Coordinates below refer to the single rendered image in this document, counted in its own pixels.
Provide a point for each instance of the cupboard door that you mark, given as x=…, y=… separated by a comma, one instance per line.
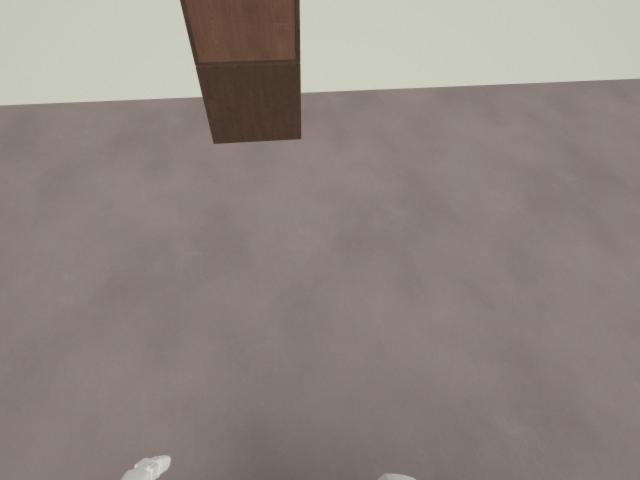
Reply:
x=242, y=30

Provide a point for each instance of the left robot hand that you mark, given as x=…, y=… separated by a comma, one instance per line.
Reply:
x=148, y=469

